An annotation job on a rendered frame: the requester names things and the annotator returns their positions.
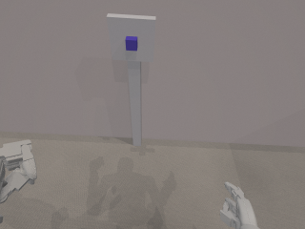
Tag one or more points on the panel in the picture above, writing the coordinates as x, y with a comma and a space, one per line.
143, 27

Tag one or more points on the button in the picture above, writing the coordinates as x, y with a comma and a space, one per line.
131, 43

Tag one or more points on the left robot hand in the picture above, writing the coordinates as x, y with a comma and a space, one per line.
16, 156

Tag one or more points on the right robot hand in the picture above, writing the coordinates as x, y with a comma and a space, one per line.
242, 211

